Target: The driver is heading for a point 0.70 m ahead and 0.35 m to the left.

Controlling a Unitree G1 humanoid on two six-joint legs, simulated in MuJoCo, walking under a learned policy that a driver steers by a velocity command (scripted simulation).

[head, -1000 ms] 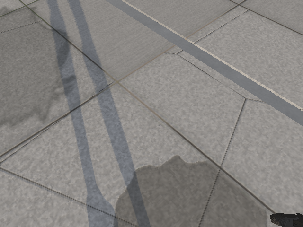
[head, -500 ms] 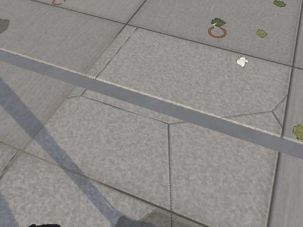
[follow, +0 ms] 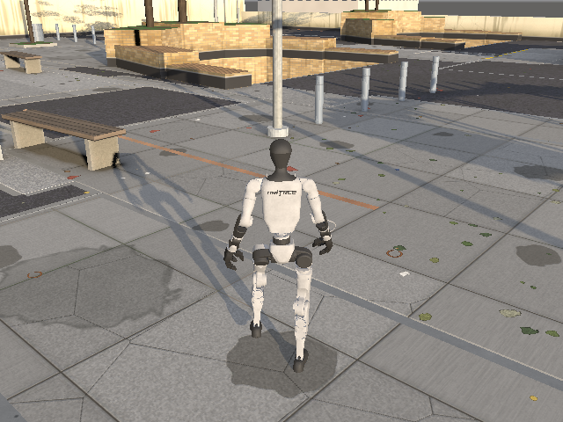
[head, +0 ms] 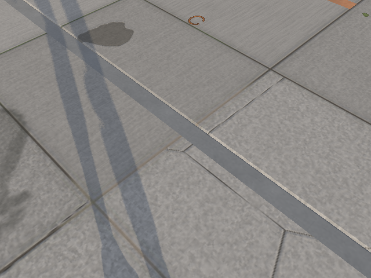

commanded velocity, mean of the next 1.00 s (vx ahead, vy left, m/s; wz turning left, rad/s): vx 0.42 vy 0.00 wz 0.58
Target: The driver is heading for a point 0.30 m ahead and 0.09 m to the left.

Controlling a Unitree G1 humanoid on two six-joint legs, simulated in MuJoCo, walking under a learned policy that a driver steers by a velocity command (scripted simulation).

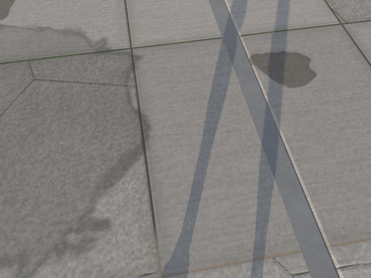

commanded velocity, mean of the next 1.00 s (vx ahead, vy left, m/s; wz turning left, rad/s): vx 0.03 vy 0.00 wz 0.28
